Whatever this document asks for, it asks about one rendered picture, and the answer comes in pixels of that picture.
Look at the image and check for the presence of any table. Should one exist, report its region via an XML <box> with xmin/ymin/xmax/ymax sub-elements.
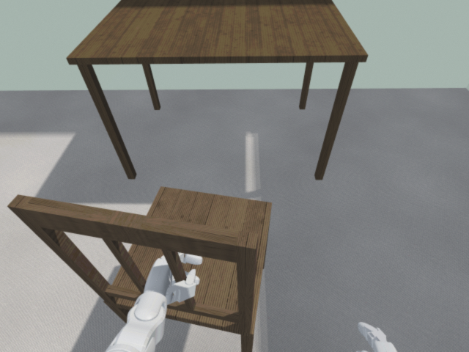
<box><xmin>66</xmin><ymin>0</ymin><xmax>368</xmax><ymax>180</ymax></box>

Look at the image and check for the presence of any left robot forearm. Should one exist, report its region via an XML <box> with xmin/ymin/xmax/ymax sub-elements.
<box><xmin>105</xmin><ymin>292</ymin><xmax>167</xmax><ymax>352</ymax></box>

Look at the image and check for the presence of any left robot hand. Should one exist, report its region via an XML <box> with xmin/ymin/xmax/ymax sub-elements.
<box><xmin>144</xmin><ymin>252</ymin><xmax>202</xmax><ymax>305</ymax></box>

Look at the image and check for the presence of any chair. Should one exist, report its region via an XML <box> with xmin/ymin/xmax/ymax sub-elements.
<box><xmin>7</xmin><ymin>186</ymin><xmax>272</xmax><ymax>352</ymax></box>

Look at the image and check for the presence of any right robot hand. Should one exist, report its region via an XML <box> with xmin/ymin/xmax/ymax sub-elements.
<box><xmin>356</xmin><ymin>322</ymin><xmax>397</xmax><ymax>352</ymax></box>

